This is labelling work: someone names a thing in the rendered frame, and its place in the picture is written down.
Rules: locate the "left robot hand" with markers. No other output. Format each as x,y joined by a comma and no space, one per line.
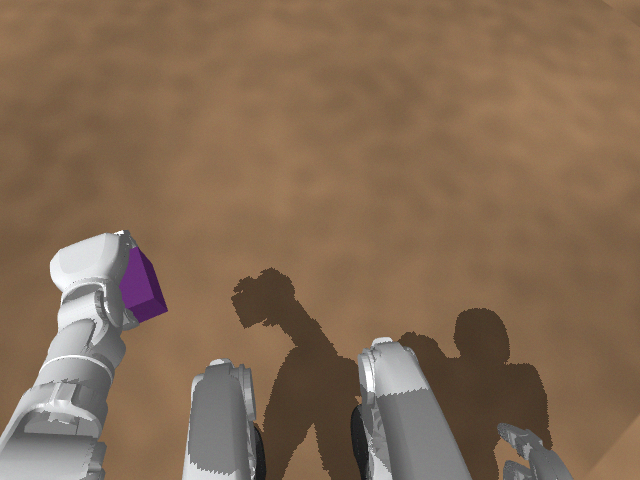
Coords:
103,256

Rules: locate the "right robot hand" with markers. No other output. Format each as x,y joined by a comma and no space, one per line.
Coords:
544,464

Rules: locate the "right robot foot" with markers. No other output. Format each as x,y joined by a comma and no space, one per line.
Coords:
359,442

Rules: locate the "small box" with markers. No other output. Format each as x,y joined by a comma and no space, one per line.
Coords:
140,288

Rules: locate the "left robot arm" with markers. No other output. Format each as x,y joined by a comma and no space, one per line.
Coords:
53,432

